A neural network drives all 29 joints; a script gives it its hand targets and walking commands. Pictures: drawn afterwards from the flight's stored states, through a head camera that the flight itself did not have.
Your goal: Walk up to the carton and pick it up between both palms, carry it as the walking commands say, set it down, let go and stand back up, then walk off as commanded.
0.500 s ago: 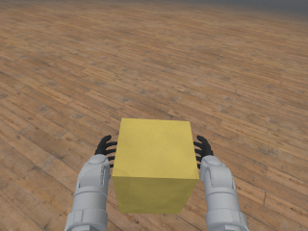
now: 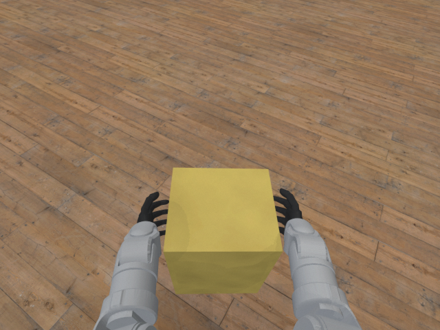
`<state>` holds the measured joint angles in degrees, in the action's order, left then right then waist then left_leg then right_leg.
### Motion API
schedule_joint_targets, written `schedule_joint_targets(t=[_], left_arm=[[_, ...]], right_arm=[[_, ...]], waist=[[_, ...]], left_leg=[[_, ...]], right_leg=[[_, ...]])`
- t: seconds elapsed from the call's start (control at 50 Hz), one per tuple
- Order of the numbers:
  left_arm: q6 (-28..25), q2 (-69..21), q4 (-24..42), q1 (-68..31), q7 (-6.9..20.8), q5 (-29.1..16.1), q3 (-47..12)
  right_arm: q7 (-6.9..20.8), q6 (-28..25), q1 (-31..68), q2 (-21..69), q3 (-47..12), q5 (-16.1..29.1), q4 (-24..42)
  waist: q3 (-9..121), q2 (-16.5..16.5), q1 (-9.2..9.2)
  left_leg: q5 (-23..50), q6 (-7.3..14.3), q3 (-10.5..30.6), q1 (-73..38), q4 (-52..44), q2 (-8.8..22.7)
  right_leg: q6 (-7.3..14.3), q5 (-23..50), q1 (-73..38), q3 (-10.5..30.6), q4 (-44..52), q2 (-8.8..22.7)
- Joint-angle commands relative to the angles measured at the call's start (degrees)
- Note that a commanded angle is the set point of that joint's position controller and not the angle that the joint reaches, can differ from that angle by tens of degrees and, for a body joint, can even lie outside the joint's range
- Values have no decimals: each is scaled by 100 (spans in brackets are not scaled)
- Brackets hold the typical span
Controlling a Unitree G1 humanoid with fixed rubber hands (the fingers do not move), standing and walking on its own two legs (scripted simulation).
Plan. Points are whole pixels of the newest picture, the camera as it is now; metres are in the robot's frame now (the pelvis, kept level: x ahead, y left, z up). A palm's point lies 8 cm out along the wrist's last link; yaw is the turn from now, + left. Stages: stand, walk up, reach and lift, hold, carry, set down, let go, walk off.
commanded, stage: set down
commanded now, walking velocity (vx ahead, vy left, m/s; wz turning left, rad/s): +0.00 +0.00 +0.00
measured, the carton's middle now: (218, 235) +0.33 +0.00 -0.08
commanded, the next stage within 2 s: none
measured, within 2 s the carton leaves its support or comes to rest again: neither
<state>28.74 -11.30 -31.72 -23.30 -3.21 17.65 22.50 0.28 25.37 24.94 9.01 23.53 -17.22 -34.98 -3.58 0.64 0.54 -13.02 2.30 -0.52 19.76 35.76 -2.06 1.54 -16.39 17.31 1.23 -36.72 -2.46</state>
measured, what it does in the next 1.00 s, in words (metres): lowers itself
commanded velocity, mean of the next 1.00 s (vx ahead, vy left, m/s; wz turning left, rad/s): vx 0.00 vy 0.00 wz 0.00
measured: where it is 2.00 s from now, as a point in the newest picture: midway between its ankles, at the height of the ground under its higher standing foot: outside the picture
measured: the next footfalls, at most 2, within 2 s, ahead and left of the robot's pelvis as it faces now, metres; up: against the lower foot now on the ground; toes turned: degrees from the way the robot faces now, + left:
none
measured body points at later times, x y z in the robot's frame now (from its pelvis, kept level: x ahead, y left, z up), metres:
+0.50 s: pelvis -0.02 +0.00 -0.05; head +0.12 +0.01 +0.38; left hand +0.34 +0.14 -0.12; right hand +0.34 -0.15 -0.11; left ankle +0.07 +0.09 -0.72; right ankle +0.04 -0.11 -0.72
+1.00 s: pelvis -0.03 +0.00 -0.12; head +0.13 +0.00 +0.29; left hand +0.36 +0.14 -0.20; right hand +0.36 -0.16 -0.19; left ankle +0.07 +0.09 -0.72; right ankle +0.04 -0.11 -0.72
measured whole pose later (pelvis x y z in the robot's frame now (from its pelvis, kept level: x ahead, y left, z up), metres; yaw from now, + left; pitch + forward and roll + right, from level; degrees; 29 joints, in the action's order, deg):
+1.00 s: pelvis -0.03 +0.00 -0.12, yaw +0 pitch +24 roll -1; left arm 8.1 -3.4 -43.5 -35.2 -6.3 7.9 16.7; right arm -5.5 7.2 34.4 4.2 18.9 -6.5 -40.9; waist 3.7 0.0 -0.2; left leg -23.7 1.5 0.6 75.2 74.9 -3.3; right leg 1.4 -27.9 72.6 -0.1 -76.4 -3.7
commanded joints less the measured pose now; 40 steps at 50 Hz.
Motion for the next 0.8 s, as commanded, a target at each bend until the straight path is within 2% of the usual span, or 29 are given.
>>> schedule_joint_targets(t=[0.0, 0.02, 0.08, 0.1, 0.14, 0.2, 0.22, 0.28, 0.32, 0.34, 0.36, 0.38, 0.42, 0.44, 0.46, 0.5, 0.54, 0.56, 0.58, 0.6, 0.62, 0.64, 0.66, 0.68, 0.7, 0.72, 0.74, 0.76, 0.78], left_arm=[[-753, -5549, -1, -2908, 1393, -1156, -3216], [-835, -5557, -24, -2901, 1400, -1190, -3341], [-1185, -5239, 166, -3178, 1405, -1118, -3440], [-1237, -5267, 87, -3056, 1412, -1113, -3487], [-1435, -5100, -15, -2900, 1395, -1047, -3433], [-1597, -5046, -134, -2714, 1347, -972, -3435], [-1656, -4853, -40, -2876, 1357, -946, -3486], [-1834, -4881, -295, -2953, 1301, -822, -3368], [-1936, -4748, -261, -3311, 1244, -828, -3415], [-1967, -4830, -231, -3229, 1207, -812, -3482], [-2024, -4918, -239, -3318, 1159, -899, -3543], [-2086, -5043, -287, -3266, 1109, -921, -3583], [-2134, -4813, -241, -3432, 1056, -898, -3543], [-2178, -4873, -78, -3513, 1038, -990, -3666], [-2161, -4976, -290, -3596, 978, -985, -3625], [-2177, -4994, -325, -3479, 904, -997, -3667], [-2237, -4899, -182, -3573, 861, -1041, -3724], [-2203, -4901, -374, -3548, 837, -949, -3677], [-2181, -5025, -292, -3658, 801, -1050, -3696], [-2184, -4908, -330, -3643, 819, -1099, -3717], [-2168, -4944, -299, -3736, 800, -1178, -3810], [-2200, -4899, -261, -3930, 776, -1193, -3894], [-2201, -4844, -345, -3855, 773, -1214, -3815], [-2185, -4821, -329, -3894, 756, -1239, -3796], [-2198, -4685, -292, -4057, 730, -1199, -3728], [-2200, -4834, -331, -4099, 704, -1292, -3772], [-2212, -4670, -389, -4173, 732, -1298, -3753], [-2244, -4650, -192, -4348, 712, -1324, -3855], [-2242, -4807, -291, -4292, 714, -1406, -3879]], right_arm=[[1145, -579, 3087, 5546, -3262, 1159, 204], [1117, -686, 3055, 5573, -3323, 1150, 347], [1004, -945, 3027, 5656, -3447, 1120, 186], [923, -991, 2684, 5635, -3319, 1074, 74], [857, -1174, 2890, 5591, -3580, 1135, 198], [733, -1373, 2711, 5481, -3640, 1090, 116], [694, -1445, 2426, 5432, -3491, 976, 21], [681, -1632, 3002, 5258, -3359, 934, 17], [626, -1691, 2868, 5025, -3099, 776, -138], [666, -1712, 2829, 5182, -3096, 784, -284], [672, -1800, 3046, 5038, -3192, 858, 1], [677, -1826, 3249, 4982, -3253, 880, -47], [632, -1855, 3083, 4963, -3215, 851, -97], [657, -1904, 3356, 5047, -3376, 997, 77], [655, -1908, 3499, 4885, -3271, 888, -17], [600, -1984, 3668, 4846, -3475, 987, 275], [595, -1940, 3470, 4967, -3607, 1023, 95], [597, -1941, 3591, 5004, -3619, 1068, 166], [610, -1890, 3675, 4951, -3564, 1064, 52], [561, -1853, 3753, 4957, -3694, 1143, 183], [575, -1868, 3808, 4903, -3742, 1170, 204], [563, -1840, 3762, 5095, -3775, 1255, 69], [514, -1837, 3791, 4995, -3759, 1199, 100], [480, -1811, 3724, 5052, -3735, 1192, 64], [499, -1817, 4000, 5168, -3838, 1327, 99], [475, -1813, 3855, 5056, -3726, 1306, -17], [420, -1811, 3921, 5109, -3641, 1259, -11], [421, -1820, 3917, 5096, -3759, 1364, -111], [397, -1840, 4141, 5028, -3813, 1374, 64]], waist=[[3037, 76, 54], [3175, 36, -214], [3427, 78, 22], [3402, 50, -176], [3707, 285, 71], [3991, 158, 94], [3877, 62, -94], [3958, -154, -38], [3851, -247, -310], [3981, -346, -152], [4214, -273, -295], [4340, -311, -125], [4453, -222, -284], [4665, -258, -117], [4623, -244, -240], [5033, -246, -248], [5060, -117, -198], [5187, -224, -26], [5097, -185, -165], [5149, 84, -107], [5203, -18, -191], [5238, -121, -134], [5249, 79, -85], [5218, 122, -199], [5279, 108, 85], [5190, -27, -117], [5053, 108, -138], [5266, -194, 98], [5454, 2, -47]], left_leg=[[1264, 36, 822, -1133, -6, -117], [1384, 39, 820, -1066, 105, -154], [1316, 53, 784, -401, 337, -231], [1274, 81, 788, -197, 385, -252], [1388, 110, 800, -60, 577, -270], [1551, 81, 848, 244, 776, -285], [1499, 55, 843, 280, 773, -282], [969, 43, 832, 706, 1027, -338], [927, -27, 876, 574, 1052, -335], [862, -82, 878, 678, 1134, -370], [840, -84, 895, 697, 1265, -348], [908, -101, 945, 743, 1308, -393], [733, -90, 903, 814, 1544, -386], [751, -158, 850, 801, 1601, -413], [418, -153, 932, 989, 1662, -407], [399, -157, 879, 1040, 1969, -462], [651, -162, 817, 1109, 2030, -461], [592, -145, 799, 1249, 2131, -471], [325, -178, 758, 1463, 2201, -504], [146, -104, 777, 1500, 2295, -477], [6, -154, 806, 1514, 2275, -526], [99, -144, 677, 1796, 2522, -535], [108, -101, 719, 1849, 2500, -532], [77, -110, 689, 1807, 2566, -554], [-60, -137, 635, 2017, 2704, -553], [-238, -104, 659, 2151, 2696, -589], [-368, -94, 702, 2201, 2673, -588], [-161, -172, 601, 2301, 2787, -587], [-11, -165, 675, 2299, 2884, -587]], right_leg=[[229, 1100, 358, 674, 408, -84], [206, 1336, 454, 720, 357, -76], [162, 1360, 620, 739, 82, -123], [141, 1474, 524, 795, 72, -92], [84, 1467, 852, 790, -159, -178], [19, 1794, 822, 907, -366, -128], [5, 1754, 1148, 847, -445, -179], [69, 907, 1663, 826, -631, -155], [79, 722, 2252, 650, -778, -289], [148, 614, 2237, 685, -834, -295], [122, 629, 2336, 623, -988, -312], [148, 566, 2468, 632, -1078, -328], [147, 424, 2711, 658, -1226, -353], [120, 365, 2791, 526, -1359, -414], [146, 96, 3039, 518, -1494, -417], [141, 107, 3123, 539, -1721, -453], [43, 248, 3270, 461, -1787, -473], [49, 236, 3409, 509, -1956, -462], [75, -20, 3324, 525, -1934, -467], [29, -210, 3412, 546, -1974, -473], [31, -204, 3494, 439, -2087, -527], [66, -144, 3418, 574, -2146, -493], [-40, -126, 3571, 451, -2266, -509], [-7, -158, 3511, 495, -2199, -542], [-17, -360, 3590, 516, -2288, -530], [-16, -419, 3645, 522, -2380, -526], [-45, -461, 3680, 488, -2417, -571], [-15, -327, 3586, 570, -2487, -558], [-43, -176, 3652, 527, -2542, -575]])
